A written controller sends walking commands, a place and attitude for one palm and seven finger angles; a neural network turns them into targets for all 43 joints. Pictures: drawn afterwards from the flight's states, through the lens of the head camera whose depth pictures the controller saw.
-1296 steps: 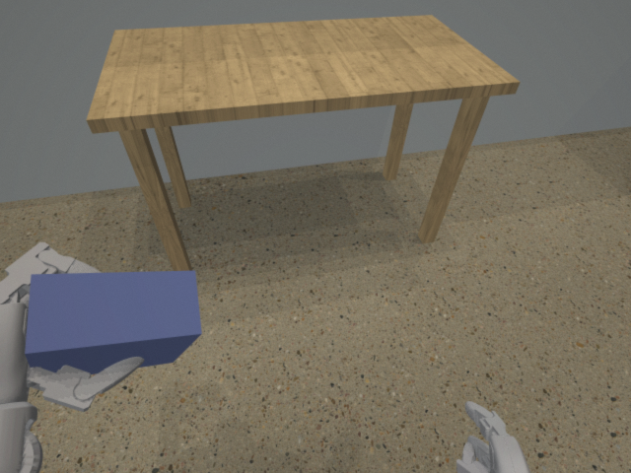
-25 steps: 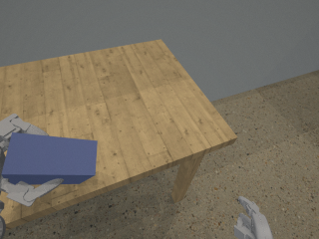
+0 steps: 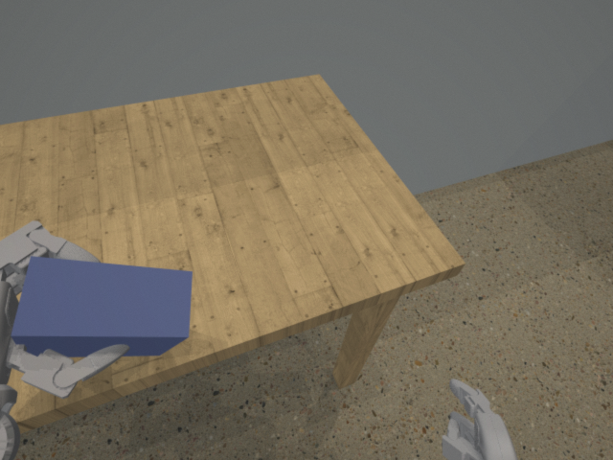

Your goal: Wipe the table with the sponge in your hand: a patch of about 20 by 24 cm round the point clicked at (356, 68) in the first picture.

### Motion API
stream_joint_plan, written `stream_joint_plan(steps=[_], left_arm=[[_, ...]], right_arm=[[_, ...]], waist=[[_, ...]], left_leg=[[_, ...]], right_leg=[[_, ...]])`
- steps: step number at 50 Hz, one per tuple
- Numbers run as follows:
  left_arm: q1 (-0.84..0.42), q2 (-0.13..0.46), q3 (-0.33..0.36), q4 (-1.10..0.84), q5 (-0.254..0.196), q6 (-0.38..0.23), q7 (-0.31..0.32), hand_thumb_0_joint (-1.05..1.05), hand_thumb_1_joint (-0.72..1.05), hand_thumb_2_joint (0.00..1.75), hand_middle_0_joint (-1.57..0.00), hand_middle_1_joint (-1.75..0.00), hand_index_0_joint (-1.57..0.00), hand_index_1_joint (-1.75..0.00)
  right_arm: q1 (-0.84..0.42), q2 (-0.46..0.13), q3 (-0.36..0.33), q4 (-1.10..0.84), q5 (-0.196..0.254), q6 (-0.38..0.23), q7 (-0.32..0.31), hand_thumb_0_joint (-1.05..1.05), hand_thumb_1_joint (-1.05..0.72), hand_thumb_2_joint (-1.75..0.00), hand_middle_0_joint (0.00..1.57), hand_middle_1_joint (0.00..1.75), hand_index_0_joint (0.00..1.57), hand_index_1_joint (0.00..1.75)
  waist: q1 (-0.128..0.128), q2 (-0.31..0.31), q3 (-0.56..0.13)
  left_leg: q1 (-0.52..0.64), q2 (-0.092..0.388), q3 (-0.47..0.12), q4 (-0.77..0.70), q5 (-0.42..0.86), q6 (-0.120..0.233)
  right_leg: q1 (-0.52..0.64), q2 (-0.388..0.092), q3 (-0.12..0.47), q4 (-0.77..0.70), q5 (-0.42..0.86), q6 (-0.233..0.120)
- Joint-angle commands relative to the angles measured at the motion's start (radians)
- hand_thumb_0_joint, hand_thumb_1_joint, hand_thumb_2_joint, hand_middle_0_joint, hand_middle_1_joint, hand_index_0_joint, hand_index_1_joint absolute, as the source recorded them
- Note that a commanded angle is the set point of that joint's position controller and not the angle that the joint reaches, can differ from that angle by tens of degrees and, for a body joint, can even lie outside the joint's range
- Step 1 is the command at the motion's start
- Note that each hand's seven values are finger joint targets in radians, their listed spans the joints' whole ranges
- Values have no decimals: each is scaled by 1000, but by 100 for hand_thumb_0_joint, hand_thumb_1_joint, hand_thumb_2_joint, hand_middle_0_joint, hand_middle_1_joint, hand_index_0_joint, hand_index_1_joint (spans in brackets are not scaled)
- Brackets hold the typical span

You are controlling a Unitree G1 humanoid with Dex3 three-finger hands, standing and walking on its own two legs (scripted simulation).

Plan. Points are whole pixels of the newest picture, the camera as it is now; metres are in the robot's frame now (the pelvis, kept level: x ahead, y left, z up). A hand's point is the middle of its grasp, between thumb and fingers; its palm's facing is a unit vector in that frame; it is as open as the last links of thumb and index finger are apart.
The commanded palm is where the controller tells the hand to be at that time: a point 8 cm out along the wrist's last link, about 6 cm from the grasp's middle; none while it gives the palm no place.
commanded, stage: shuffle to correct the standing spot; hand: left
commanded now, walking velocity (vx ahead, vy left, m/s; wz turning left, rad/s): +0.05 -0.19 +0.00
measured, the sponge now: (131, 316) +0.23 +0.20 +0.12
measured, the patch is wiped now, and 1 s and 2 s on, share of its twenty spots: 0.00 0.00 0.00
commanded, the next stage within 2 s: none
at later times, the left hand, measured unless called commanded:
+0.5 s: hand (77, 300) +0.22 +0.23 +0.16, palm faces +0.30 -0.85 -0.43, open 10.3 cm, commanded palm +0.16 +0.27 +0.18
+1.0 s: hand (85, 292) +0.23 +0.23 +0.16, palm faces +0.29 -0.86 -0.43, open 10.3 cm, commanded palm +0.17 +0.27 +0.18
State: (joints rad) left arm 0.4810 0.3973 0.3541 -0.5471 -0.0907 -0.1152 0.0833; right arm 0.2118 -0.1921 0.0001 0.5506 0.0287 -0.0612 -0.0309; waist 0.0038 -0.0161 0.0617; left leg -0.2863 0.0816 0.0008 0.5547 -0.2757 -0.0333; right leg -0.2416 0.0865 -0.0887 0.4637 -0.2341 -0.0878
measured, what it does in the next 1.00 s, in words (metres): stands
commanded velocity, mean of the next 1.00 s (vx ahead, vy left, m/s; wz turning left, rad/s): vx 0.03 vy -0.20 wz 0.00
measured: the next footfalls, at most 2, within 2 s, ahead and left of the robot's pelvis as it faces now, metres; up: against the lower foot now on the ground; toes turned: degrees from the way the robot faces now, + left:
none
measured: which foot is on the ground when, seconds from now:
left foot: down 0.00-1.00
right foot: down 0.00-1.00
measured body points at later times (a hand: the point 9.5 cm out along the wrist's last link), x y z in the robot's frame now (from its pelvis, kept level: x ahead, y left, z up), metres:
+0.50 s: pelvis +0.01 -0.01 +0.00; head +0.04 +0.00 +0.45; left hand +0.20 +0.27 +0.19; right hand +0.18 -0.24 -0.08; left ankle +0.01 +0.15 -0.73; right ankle +0.01 -0.06 -0.73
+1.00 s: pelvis +0.01 -0.01 +0.00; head +0.05 +0.00 +0.45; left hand +0.21 +0.27 +0.18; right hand +0.18 -0.24 -0.08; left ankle +0.01 +0.15 -0.73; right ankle +0.01 -0.06 -0.73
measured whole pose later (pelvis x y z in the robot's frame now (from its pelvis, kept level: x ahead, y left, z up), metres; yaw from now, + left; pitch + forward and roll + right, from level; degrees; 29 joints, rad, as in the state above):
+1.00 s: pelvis +0.01 -0.01 +0.00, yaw +0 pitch +0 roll -1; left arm 0.49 0.43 0.37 -0.55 -0.10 -0.11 0.09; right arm 0.20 -0.20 0.00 0.55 0.04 -0.04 -0.03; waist -0.02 0.00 0.07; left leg -0.27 0.09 -0.01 0.56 -0.29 -0.04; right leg -0.22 0.10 -0.10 0.46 -0.25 -0.10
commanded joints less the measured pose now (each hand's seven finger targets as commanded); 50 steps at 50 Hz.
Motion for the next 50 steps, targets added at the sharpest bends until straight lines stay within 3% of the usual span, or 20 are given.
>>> stream_joint_plan(steps=[1, 4, 6, 9, 13, 14, 18, 19, 21, 24, 26, 28, 30, 33, 39, 40, 42, 45, 48, 50], left_arm=[[-107, 187, 136, -261, -8, -79, 34, 0, 10, 130, -120, -160, -120, -160], [-76, 199, 149, -247, -4, -75, 35, 0, 10, 130, -120, -160, -120, -160], [-72, 184, 142, -234, -6, -73, 29, 0, 10, 130, -120, -160, -120, -160], [-22, 178, 141, -225, -12, -69, 27, 0, 10, 130, -120, -160, -120, -160], [-9, 187, 151, -237, -21, -70, 22, 0, 10, 130, -120, -160, -120, -160], [7, 195, 156, -245, -21, -72, 26, 0, 10, 130, -120, -160, -120, -160], [-15, 203, 166, -253, -25, -74, 24, 0, 10, 130, -120, -160, -120, -160], [-10, 209, 167, -258, -23, -75, 29, 0, 10, 130, -120, -160, -120, -160], [-30, 199, 161, -241, -23, -74, 26, 0, 10, 130, -120, -160, -120, -160], [-32, 196, 154, -225, -21, -71, 29, 0, 10, 130, -120, -160, -120, -160], [-53, 184, 142, -213, -19, -68, 27, 0, 10, 130, -120, -160, -120, -160], [-57, 176, 134, -200, -19, -62, 27, 0, 10, 130, -120, -160, -120, -160], [-57, 154, 110, -199, -20, -60, 31, 0, 10, 130, -120, -160, -120, -160], [-80, 174, 125, -213, -20, -60, 36, 0, 10, 130, -120, -160, -120, -160], [-73, 205, 145, -244, -14, -68, 41, 0, 10, 130, -120, -160, -120, -160], [-77, 186, 135, -243, -12, -71, 39, 0, 10, 130, -120, -160, -120, -160], [-58, 195, 150, -217, -11, -63, 35, 0, 10, 130, -120, -160, -120, -160], [-11, 175, 140, -200, -18, -58, 32, 0, 10, 130, -120, -160, -120, -160], [-6, 182, 148, -190, -25, -51, 28, 0, 10, 130, -120, -160, -120, -160], [-6, 170, 131, -204, -28, -53, 31, 0, 10, 130, -120, -160, -120, -160]], right_arm=[[-87, -129, -52, -158, -8, -55, -14, 0, -90, -90, 20, 30, 20, 30], [-103, -126, -49, -153, -2, -56, -15, 0, -90, -90, 20, 30, 20, 30], [-77, -133, -59, -155, -7, -52, -11, 0, -90, -90, 20, 30, 20, 30], [-80, -131, -61, -156, 3, -51, -5, 0, -90, -90, 20, 30, 20, 30], [-65, -135, -66, -162, 0, -41, 0, 0, -90, -90, 20, 30, 20, 30], [-80, -131, -60, -158, 5, -41, -4, 0, -90, -90, 20, 30, 20, 30], [-75, -133, -65, -161, -1, -37, -6, 0, -90, -90, 20, 30, 20, 30], [-92, -130, -58, -156, 3, -37, -10, 0, -90, -90, 20, 30, 20, 30], [-79, -134, -60, -158, -4, -37, -11, 0, -90, -90, 20, 30, 20, 30], [-89, -132, -57, -151, 2, -38, -12, 0, -90, -90, 20, 30, 20, 30], [-77, -136, -61, -154, -3, -38, -11, 0, -90, -90, 20, 30, 20, 30], [-74, -133, -62, -153, 0, -39, -8, 0, -90, -90, 20, 30, 20, 30], [-75, -128, -54, -148, 2, -35, -8, 0, -90, -90, 20, 30, 20, 30], [-78, -124, -53, -154, 4, -36, -6, 0, -90, -90, 20, 30, 20, 30], [-115, -126, -46, -151, 2, -37, -12, 0, -90, -90, 20, 30, 20, 30], [-100, -126, -43, -148, -4, -34, -10, 0, -90, -90, 20, 30, 20, 30], [-87, -128, -54, -154, -1, -35, -7, 0, -90, -90, 20, 30, 20, 30], [-75, -127, -53, -154, 2, -29, -3, 0, -90, -90, 20, 30, 20, 30], [-72, -127, -58, -160, 5, -25, -1, 0, -90, -90, 20, 30, 20, 30], [-77, -125, -49, -157, 5, -21, -3, 0, -90, -90, 20, 30, 20, 30]], waist=[[-7, 111, -142], [-3, 145, -159], [-3, 130, -181], [-10, 107, -201], [-14, 56, -207], [-17, 82, -196], [-15, 66, -187], [-17, 101, -173], [-13, 103, -157], [-14, 108, -147], [-12, 84, -148], [-13, 35, -144], [-17, 27, -137], [-14, -4, -135], [-8, 150, -132], [-8, 153, -149], [-5, 122, -154], [-12, 63, -183], [-15, 8, -177], [-21, 16, -172]], left_leg=[[63, 74, -92, -110, 20, 82], [84, 105, -103, -109, 188, 85], [73, 108, -98, -79, 255, 83], [100, 85, -70, -33, 310, 66], [79, 66, -55, 2, 259, 58], [93, 65, -53, -9, 268, 58], [81, 69, -61, -9, 240, 61], [96, 74, -69, -32, 245, 64], [59, 87, -88, -57, 203, 71], [68, 79, -80, -62, 167, 72], [48, 72, -76, -57, 116, 73], [52, 46, -46, -21, 56, 67], [66, 28, -37, -15, 3, 68], [74, 15, -24, 3, -19, 64], [89, 92, -92, -96, 175, 85], [63, 102, -100, -101, 187, 89], [54, 99, -84, -76, 203, 82], [72, 69, -50, -27, 201, 72], [70, 36, -18, 17, 110, 59], [79, 34, -28, 1, 122, 62]], right_leg=[[13, -140, 156, -98, 40, 34], [55, -127, 121, -60, 154, 51], [100, -128, 115, -59, 207, 53], [107, -152, 122, -54, 296, 25], [107, -178, 144, -54, 316, 9], [85, -178, 139, -47, 311, 4], [76, -178, 150, -53, 289, 14], [51, -171, 143, -49, 267, 13], [64, -152, 136, -57, 208, 32], [51, -157, 147, -76, 191, 32], [61, -157, 153, -88, 159, 40], [41, -182, 185, -118, 141, 36], [6, -194, 197, -142, 67, 20], [-7, -214, 221, -171, 27, 23], [42, -147, 142, -87, 163, 59], [79, -136, 122, -77, 162, 66], [105, -141, 129, -87, 197, 68], [111, -163, 137, -88, 246, 38], [80, -197, 183, -117, 234, 31], [62, -199, 171, -107, 209, 9]])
